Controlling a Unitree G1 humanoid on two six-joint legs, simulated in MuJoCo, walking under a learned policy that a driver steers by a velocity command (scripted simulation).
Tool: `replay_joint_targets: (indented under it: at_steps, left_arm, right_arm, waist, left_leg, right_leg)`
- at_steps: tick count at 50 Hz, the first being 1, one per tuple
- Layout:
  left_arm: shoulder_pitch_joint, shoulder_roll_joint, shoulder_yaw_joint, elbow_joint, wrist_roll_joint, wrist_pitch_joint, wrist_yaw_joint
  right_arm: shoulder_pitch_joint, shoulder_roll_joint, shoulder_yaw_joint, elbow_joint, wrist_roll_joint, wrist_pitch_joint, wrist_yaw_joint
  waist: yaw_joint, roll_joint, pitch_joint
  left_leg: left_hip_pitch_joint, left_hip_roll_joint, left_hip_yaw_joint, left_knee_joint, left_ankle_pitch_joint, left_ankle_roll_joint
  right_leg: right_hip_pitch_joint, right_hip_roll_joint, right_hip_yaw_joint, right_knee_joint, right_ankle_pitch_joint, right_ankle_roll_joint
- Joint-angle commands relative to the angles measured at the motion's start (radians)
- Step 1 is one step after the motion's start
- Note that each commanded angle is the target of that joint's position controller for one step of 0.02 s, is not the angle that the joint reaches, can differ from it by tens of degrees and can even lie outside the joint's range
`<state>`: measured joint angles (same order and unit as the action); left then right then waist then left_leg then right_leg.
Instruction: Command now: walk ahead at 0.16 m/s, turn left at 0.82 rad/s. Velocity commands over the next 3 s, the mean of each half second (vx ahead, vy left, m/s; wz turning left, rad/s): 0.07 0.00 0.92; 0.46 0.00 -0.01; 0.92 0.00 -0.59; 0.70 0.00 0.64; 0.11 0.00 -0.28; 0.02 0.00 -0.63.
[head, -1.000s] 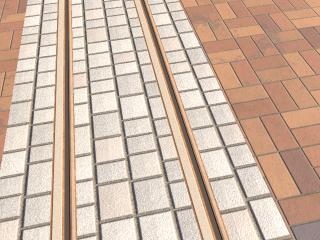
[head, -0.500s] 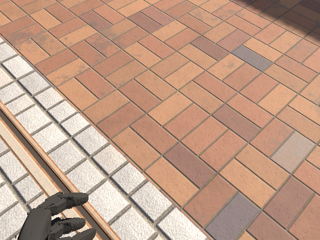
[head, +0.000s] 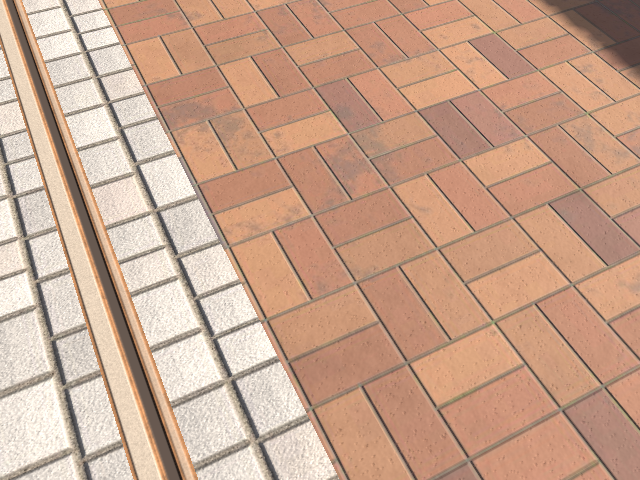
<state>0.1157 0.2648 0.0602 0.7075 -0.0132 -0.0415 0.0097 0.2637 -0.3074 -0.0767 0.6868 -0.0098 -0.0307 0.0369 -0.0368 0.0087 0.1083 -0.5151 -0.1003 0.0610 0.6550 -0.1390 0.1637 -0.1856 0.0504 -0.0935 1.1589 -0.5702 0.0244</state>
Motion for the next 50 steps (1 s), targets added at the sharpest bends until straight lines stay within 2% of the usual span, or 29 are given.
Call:
replay_joint_targets:
  at_steps: [1, 2, 3, 5, 8, 11, 15, 18, 21, 22, 23, 24, 25, 26, 27, 28, 30, 32, 35, 37, 39, 41, 42, 43, 44, 45, 46, 47, 50]
  left_arm:
    - [0.063, 0.169, 0.019, -0.122, 0.006, -0.030, -0.021]
    - [0.000, 0.158, 0.020, -0.130, 0.019, -0.022, -0.007]
    - [-0.027, 0.147, 0.019, -0.139, 0.024, -0.010, 0.002]
    - [-0.052, 0.137, 0.022, -0.132, 0.025, 0.009, 0.003]
    - [-0.074, 0.081, 0.012, -0.115, 0.026, 0.019, 0.009]
    - [-0.100, 0.086, 0.017, -0.105, 0.013, 0.028, 0.018]
    - [-0.148, 0.096, 0.026, -0.101, 0.010, 0.014, 0.020]
    - [-0.160, 0.114, 0.033, -0.097, 0.009, -0.010, 0.010]
    - [-0.107, 0.147, 0.051, -0.072, 0.005, -0.027, -0.004]
    - [-0.072, 0.152, 0.057, -0.058, 0.003, -0.030, -0.007]
    - [-0.061, 0.168, 0.063, -0.053, 0.006, -0.026, -0.006]
    - [-0.084, 0.218, 0.066, -0.081, 0.020, -0.010, 0.002]
    - [-0.065, 0.226, 0.066, -0.085, 0.059, -0.001, 0.002]
    - [-0.080, 0.193, 0.065, -0.095, 0.049, -0.002, 0.007]
    - [-0.101, 0.150, 0.051, -0.102, 0.036, 0.004, 0.017]
    - [-0.096, 0.136, 0.042, -0.106, 0.026, 0.016, 0.026]
    - [-0.035, 0.152, 0.033, -0.087, 0.018, 0.030, 0.036]
    - [0.069, 0.167, 0.032, -0.051, 0.010, 0.028, 0.025]
    - [0.102, 0.190, 0.028, -0.047, -0.002, 0.019, 0.013]
    - [0.085, 0.206, 0.031, -0.056, -0.012, 0.015, 0.007]
    - [0.108, 0.213, 0.034, -0.055, -0.018, 0.013, 0.003]
    - [0.089, 0.189, 0.027, -0.072, -0.028, 0.020, 0.003]
    - [0.057, 0.151, 0.018, -0.095, -0.029, 0.013, 0.001]
    - [0.026, 0.055, -0.008, -0.120, -0.032, -0.003, -0.009]
    - [0.029, 0.015, -0.019, -0.165, -0.046, -0.031, -0.018]
    - [0.010, 0.061, -0.015, -0.191, -0.060, -0.045, -0.022]
    - [0.023, 0.098, -0.004, -0.176, -0.059, -0.040, -0.027]
    - [0.054, 0.107, 0.003, -0.153, -0.043, -0.028, -0.031]
    - [0.053, 0.098, 0.004, -0.139, -0.019, -0.008, -0.045]
  right_arm:
    - [0.010, -0.211, -0.060, -0.148, 0.003, -0.030, 0.003]
    - [-0.024, -0.166, -0.049, -0.152, 0.035, -0.027, -0.002]
    - [-0.044, -0.150, -0.045, -0.158, 0.041, -0.025, -0.012]
    - [-0.060, -0.134, -0.044, -0.170, 0.027, -0.007, -0.035]
    - [-0.011, -0.163, -0.058, -0.162, 0.031, 0.025, -0.066]
    - [-0.025, -0.171, -0.062, -0.174, 0.038, 0.057, -0.089]
    - [-0.052, -0.159, -0.059, -0.190, 0.031, 0.078, -0.091]
    - [-0.067, -0.159, -0.059, -0.203, 0.027, 0.082, -0.083]
    - [-0.106, -0.160, -0.056, -0.224, 0.031, 0.085, -0.074]
    - [-0.123, -0.155, -0.052, -0.228, 0.038, 0.086, -0.072]
    - [-0.079, -0.117, -0.040, -0.221, 0.042, 0.087, -0.067]
    - [0.021, -0.062, -0.023, -0.203, 0.028, 0.087, -0.061]
    - [0.004, -0.154, -0.047, -0.240, 0.038, 0.078, -0.054]
    - [-0.014, -0.233, -0.067, -0.226, 0.035, 0.073, -0.050]
    - [-0.022, -0.246, -0.072, -0.200, 0.035, 0.077, -0.052]
    - [-0.016, -0.216, -0.064, -0.179, 0.027, 0.088, -0.058]
    - [-0.017, -0.150, -0.034, -0.185, 0.019, 0.088, -0.058]
    - [-0.028, -0.087, -0.002, -0.193, 0.014, 0.064, -0.053]
    - [-0.088, -0.084, 0.011, -0.198, 0.009, 0.025, -0.045]
    - [-0.088, -0.067, 0.018, -0.185, 0.008, -0.008, -0.047]
    - [-0.056, -0.072, 0.015, -0.160, 0.020, -0.036, -0.045]
    - [0.022, -0.069, 0.012, -0.117, 0.034, -0.054, -0.048]
    - [0.108, -0.094, 0.002, -0.085, 0.033, -0.056, -0.055]
    - [0.229, -0.127, -0.009, -0.060, 0.029, -0.055, -0.066]
    - [0.209, -0.201, -0.027, -0.076, 0.006, -0.050, -0.063]
    - [0.159, -0.201, -0.035, -0.075, -0.006, -0.058, -0.060]
    - [0.106, -0.132, -0.016, -0.086, 0.001, -0.069, -0.060]
    - [0.089, -0.101, -0.006, -0.086, 0.003, -0.073, -0.059]
    - [0.091, -0.085, 0.003, -0.063, -0.005, -0.079, -0.059]
  waist:
    - [0.038, 0.015, -0.303]
    - [0.062, -0.114, -0.220]
    - [0.075, -0.118, -0.202]
    - [0.077, -0.061, -0.183]
    - [0.046, -0.019, -0.223]
    - [0.030, 0.039, -0.242]
    - [0.003, 0.130, -0.210]
    - [-0.011, 0.166, -0.207]
    - [0.010, 0.186, -0.212]
    - [0.032, 0.168, -0.209]
    - [0.017, 0.064, -0.239]
    - [-0.039, -0.145, -0.277]
    - [-0.036, -0.264, -0.224]
    - [-0.022, -0.219, -0.180]
    - [-0.008, -0.156, -0.152]
    - [0.000, -0.110, -0.147]
    - [0.032, -0.087, -0.145]
    - [0.067, -0.149, -0.177]
    - [0.082, -0.184, -0.130]
    - [0.055, -0.191, -0.106]
    - [0.035, -0.197, -0.090]
    - [-0.022, -0.142, -0.069]
    - [-0.063, -0.115, -0.099]
    - [-0.114, 0.016, -0.171]
    - [-0.091, 0.174, -0.155]
    - [-0.070, 0.204, -0.121]
    - [-0.047, 0.174, -0.071]
    - [-0.033, 0.159, -0.068]
    - [-0.021, 0.096, -0.018]
  left_leg:
    - [0.573, 0.360, -0.859, -0.386, 0.102, 0.254]
    - [0.462, 0.318, -0.797, -0.400, -0.028, 0.193]
    - [0.394, 0.288, -0.752, -0.396, -0.009, 0.164]
    - [0.325, 0.200, -0.615, -0.380, 0.115, 0.106]
    - [0.350, 0.164, -0.552, -0.322, 0.334, 0.080]
    - [0.357, 0.137, -0.559, -0.299, 0.212, 0.039]
    - [0.343, 0.104, -0.597, -0.284, 0.063, 0.006]
    - [0.369, 0.110, -0.656, -0.238, 0.119, 0.002]
    - [0.358, 0.097, -0.721, -0.185, 0.150, -0.020]
    - [0.327, 0.071, -0.715, -0.146, 0.079, -0.041]
    - [0.251, 0.010, -0.649, -0.034, -0.224, -0.080]
    - [0.112, -0.101, -0.479, 0.193, -0.519, -0.123]
    - [-0.035, -0.106, -0.372, 0.377, -0.550, -0.170]
    - [-0.071, -0.019, -0.324, 0.483, -0.461, -0.212]
    - [-0.078, 0.017, -0.302, 0.524, -0.375, -0.226]
    - [-0.079, 0.027, -0.280, 0.583, -0.324, -0.236]
    - [-0.100, 0.038, -0.192, 0.632, -0.266, -0.245]
    - [-0.113, 0.053, -0.131, 0.532, -0.266, -0.242]
    - [-0.035, 0.093, -0.084, 0.302, -0.298, -0.232]
    - [0.141, 0.076, -0.069, 0.082, -0.308, -0.215]
    - [0.251, 0.056, -0.067, -0.097, -0.288, -0.196]
    - [0.430, 0.066, -0.053, -0.357, -0.069, -0.157]
    - [0.626, 0.126, -0.079, -0.376, -0.030, -0.136]
    - [0.844, 0.304, -0.242, -0.372, -0.157, -0.106]
    - [0.832, 0.505, -0.524, -0.405, -0.449, -0.015]
    - [0.738, 0.576, -0.633, -0.446, -0.612, 0.055]
    - [0.724, 0.525, -0.561, -0.456, -0.575, 0.032]
    - [0.720, 0.480, -0.466, -0.455, -0.489, -0.001]
    - [0.608, 0.404, -0.227, -0.496, -0.229, -0.038]
  right_leg:
    - [-0.473, 0.062, 0.283, 0.355, 0.013, -0.006]
    - [-0.471, 0.026, 0.279, 0.264, 0.076, -0.011]
    - [-0.440, 0.006, 0.288, 0.184, 0.112, -0.008]
    - [-0.369, -0.007, 0.283, 0.030, 0.146, 0.010]
    - [-0.370, 0.023, 0.259, -0.123, 0.189, 0.055]
    - [-0.382, 0.033, 0.270, -0.216, 0.276, 0.080]
    - [-0.350, 0.041, 0.277, -0.352, 0.333, 0.078]
    - [-0.302, 0.047, 0.286, -0.472, 0.323, 0.061]
    - [-0.169, 0.042, 0.282, -0.661, 0.353, 0.039]
    - [-0.092, 0.024, 0.268, -0.772, 0.445, 0.027]
    - [0.041, -0.083, 0.320, -0.846, 0.546, -0.018]
    - [0.174, -0.303, 0.506, -0.806, 0.705, -0.116]
    - [0.090, -0.422, 0.677, -0.851, 0.710, -0.251]
    - [0.048, -0.424, 0.655, -0.862, 0.615, -0.280]
    - [0.024, -0.348, 0.543, -0.847, 0.505, -0.246]
    - [0.015, -0.293, 0.470, -0.837, 0.448, -0.216]
    - [0.006, -0.260, 0.416, -0.882, 0.376, -0.222]
    - [0.060, -0.224, 0.434, -0.938, 0.046, -0.211]
    - [0.016, -0.234, 0.488, -0.999, -0.046, -0.223]
    - [-0.086, -0.203, 0.469, -1.010, 0.013, -0.217]
    - [-0.120, -0.197, 0.486, -0.982, 0.042, -0.226]
    - [-0.216, -0.153, 0.489, -0.922, 0.051, -0.195]
    - [-0.360, -0.109, 0.457, -0.843, 0.074, -0.142]
    - [-0.560, -0.033, 0.353, -0.560, 0.059, -0.077]
    - [-0.778, -0.002, 0.234, -0.341, 0.099, -0.051]
    - [-0.861, -0.108, 0.237, -0.169, 0.132, -0.046]
    - [-0.907, -0.121, 0.242, -0.076, 0.198, -0.040]
    - [-0.916, -0.129, 0.231, -0.011, 0.249, -0.032]
    - [-0.878, -0.150, 0.202, 0.093, 0.396, -0.006]
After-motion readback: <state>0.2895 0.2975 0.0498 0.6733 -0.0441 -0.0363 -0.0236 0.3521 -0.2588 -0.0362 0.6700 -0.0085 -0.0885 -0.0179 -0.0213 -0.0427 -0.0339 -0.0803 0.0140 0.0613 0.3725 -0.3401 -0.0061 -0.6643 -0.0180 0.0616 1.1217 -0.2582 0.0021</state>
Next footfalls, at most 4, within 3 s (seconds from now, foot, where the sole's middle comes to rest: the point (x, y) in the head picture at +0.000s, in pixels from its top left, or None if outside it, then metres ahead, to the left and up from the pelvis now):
0.46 right None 0.30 -0.13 -0.74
0.86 left None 0.13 0.05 -0.74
1.30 right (343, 385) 0.63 -0.05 -0.74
1.76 left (248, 228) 1.06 0.16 -0.74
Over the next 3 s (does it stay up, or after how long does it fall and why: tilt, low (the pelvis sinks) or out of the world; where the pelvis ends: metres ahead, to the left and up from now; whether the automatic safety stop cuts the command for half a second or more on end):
stays up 1.18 0.12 0.03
